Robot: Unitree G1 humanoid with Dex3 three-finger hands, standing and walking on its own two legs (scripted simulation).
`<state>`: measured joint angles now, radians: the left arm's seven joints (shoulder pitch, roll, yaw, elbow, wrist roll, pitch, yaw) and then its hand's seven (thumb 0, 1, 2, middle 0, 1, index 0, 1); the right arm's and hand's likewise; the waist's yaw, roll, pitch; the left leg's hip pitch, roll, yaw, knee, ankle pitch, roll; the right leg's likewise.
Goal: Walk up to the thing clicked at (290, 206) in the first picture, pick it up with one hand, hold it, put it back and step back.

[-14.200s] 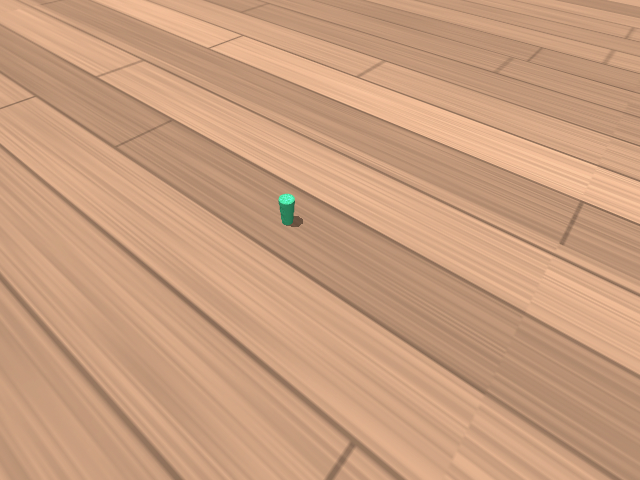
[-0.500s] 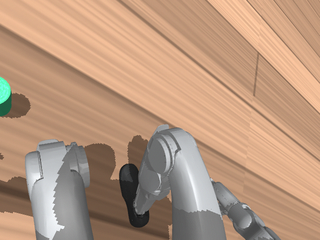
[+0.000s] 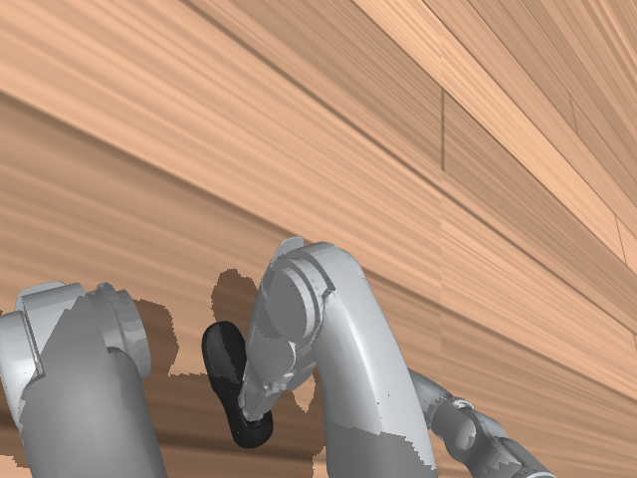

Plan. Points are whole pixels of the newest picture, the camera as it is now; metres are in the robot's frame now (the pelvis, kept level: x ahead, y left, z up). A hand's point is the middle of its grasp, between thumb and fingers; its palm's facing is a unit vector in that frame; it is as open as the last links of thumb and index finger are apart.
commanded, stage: close in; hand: left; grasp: from the side
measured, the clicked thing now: out of the picture +0.45 +0.28 -0.22
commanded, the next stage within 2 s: close in 0.10 s
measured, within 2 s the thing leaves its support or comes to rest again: leaves its support in 1.26 s
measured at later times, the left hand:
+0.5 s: hand out of the picture +0.43 +0.28 -0.19, palm faces +0.36 -0.93 +0.00, open 13.8 cm
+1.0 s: hand out of the picture +0.45 +0.28 -0.19, palm faces +0.37 -0.93 -0.01, open 9.1 cm
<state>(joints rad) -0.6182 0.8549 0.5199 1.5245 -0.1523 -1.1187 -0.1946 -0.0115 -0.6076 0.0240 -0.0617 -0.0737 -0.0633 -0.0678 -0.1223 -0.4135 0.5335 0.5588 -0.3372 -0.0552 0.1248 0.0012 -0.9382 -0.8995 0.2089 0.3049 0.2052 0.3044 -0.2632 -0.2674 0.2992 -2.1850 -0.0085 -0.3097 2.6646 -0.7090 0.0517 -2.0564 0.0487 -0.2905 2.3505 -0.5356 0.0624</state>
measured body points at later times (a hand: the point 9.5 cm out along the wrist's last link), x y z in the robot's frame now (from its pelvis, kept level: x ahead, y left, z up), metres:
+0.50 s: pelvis +0.00 +0.00 +0.00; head +0.23 +0.20 +0.32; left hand +0.40 +0.33 -0.19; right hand +0.17 -0.24 -0.02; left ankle +0.09 +0.10 -0.25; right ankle +0.16 -0.12 -0.25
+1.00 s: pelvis +0.00 +0.00 +0.00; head +0.24 +0.20 +0.32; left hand +0.42 +0.32 -0.19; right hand +0.15 -0.25 -0.02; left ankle +0.09 +0.10 -0.25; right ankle +0.16 -0.12 -0.25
